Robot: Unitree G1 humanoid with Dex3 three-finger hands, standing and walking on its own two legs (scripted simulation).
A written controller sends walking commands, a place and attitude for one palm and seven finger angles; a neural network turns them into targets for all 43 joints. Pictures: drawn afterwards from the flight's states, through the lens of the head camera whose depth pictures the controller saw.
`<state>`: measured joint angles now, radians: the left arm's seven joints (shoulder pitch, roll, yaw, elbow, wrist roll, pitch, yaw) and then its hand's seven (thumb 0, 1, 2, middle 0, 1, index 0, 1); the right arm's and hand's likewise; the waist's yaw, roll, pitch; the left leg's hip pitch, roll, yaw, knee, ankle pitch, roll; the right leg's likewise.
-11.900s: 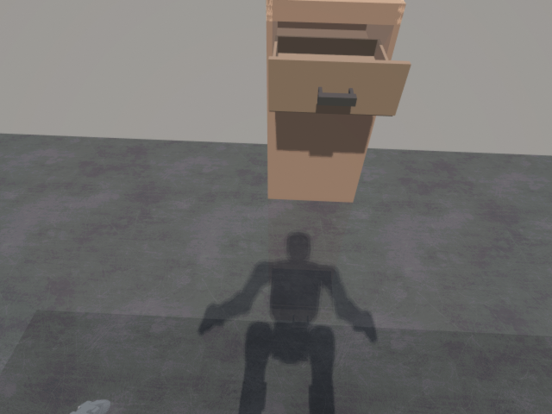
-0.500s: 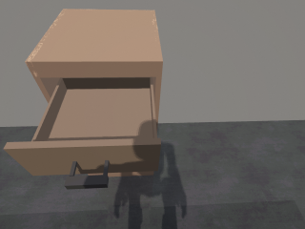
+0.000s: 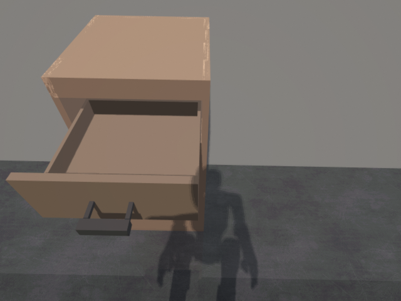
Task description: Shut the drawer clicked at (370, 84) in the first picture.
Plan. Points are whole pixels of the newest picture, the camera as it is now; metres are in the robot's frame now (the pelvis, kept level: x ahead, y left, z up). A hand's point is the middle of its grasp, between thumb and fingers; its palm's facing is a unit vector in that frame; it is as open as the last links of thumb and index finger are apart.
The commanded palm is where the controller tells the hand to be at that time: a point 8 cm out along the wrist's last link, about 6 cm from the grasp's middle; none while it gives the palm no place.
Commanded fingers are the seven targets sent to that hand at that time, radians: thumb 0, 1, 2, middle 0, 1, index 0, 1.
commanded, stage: come to a stop and stand still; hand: left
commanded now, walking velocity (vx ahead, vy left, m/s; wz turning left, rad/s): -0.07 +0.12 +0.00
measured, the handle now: (107, 216) +0.28 +0.23 -0.01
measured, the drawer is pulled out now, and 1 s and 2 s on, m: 0.28 0.28 0.28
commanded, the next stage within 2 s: look again from close up in 0.60 s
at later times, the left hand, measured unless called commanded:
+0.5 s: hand out of the picture +0.00 +0.20 -0.18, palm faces +0.04 -0.98 -0.19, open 7.4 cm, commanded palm none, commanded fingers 0.00 0.90 0.90 -0.20 -0.30 -0.20 -0.30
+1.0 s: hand out of the picture +0.03 +0.22 -0.18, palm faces +0.01 -0.98 -0.22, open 7.4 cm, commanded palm none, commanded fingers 0.00 0.90 0.90 -0.20 -0.30 -0.20 -0.30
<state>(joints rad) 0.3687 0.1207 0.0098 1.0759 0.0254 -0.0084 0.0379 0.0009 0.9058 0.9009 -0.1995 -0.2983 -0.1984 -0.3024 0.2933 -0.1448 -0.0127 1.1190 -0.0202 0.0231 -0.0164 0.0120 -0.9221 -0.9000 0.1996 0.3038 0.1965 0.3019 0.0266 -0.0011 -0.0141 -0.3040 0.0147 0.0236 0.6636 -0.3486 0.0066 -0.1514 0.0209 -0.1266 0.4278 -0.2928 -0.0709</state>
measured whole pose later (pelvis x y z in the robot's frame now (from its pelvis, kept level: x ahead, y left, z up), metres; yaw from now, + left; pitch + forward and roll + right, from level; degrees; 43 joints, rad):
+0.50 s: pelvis +0.00 +0.03 +0.00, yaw +0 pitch +0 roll +0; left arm 0.30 0.15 0.01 1.07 0.02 0.00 0.04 0.00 0.91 0.90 -0.20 -0.30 -0.20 -0.30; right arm 0.24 -0.16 0.00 1.09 -0.01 -0.01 -0.03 0.01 -0.95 -0.90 0.20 0.30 0.20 0.30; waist 0.02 -0.02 0.04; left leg -0.20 -0.01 0.08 0.44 -0.23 0.03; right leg -0.14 -0.02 -0.11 0.45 -0.30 -0.02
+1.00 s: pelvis +0.01 +0.05 -0.01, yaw +0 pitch +0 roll +0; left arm 0.29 0.15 -0.01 1.04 0.01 -0.01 0.04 0.00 0.91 0.90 -0.20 -0.30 -0.20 -0.30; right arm 0.32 -0.16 0.02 1.07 -0.02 -0.01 -0.02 0.02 -0.93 -0.90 0.20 0.30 0.20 0.30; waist 0.00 0.03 0.02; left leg -0.23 -0.03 0.09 0.53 -0.30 0.06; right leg -0.16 -0.04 -0.10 0.52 -0.36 0.00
